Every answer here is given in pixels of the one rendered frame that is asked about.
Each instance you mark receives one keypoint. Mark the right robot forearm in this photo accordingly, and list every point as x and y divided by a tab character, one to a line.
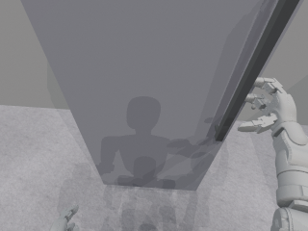
291	161

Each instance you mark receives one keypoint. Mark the left robot hand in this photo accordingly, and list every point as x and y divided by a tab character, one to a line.
61	223

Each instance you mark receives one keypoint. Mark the handle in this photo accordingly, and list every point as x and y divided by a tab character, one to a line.
277	22

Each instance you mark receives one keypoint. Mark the right robot hand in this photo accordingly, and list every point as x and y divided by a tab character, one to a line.
282	107

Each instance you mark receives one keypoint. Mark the robot right upper arm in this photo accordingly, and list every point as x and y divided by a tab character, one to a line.
288	219

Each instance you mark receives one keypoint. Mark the fridge door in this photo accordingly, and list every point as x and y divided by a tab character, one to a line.
147	81

